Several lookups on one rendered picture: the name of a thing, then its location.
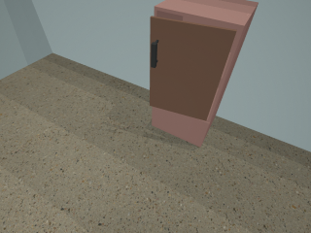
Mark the cupboard door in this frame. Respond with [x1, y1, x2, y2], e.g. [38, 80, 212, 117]
[150, 16, 237, 121]

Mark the handle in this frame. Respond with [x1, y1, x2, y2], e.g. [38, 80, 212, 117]
[151, 40, 158, 68]

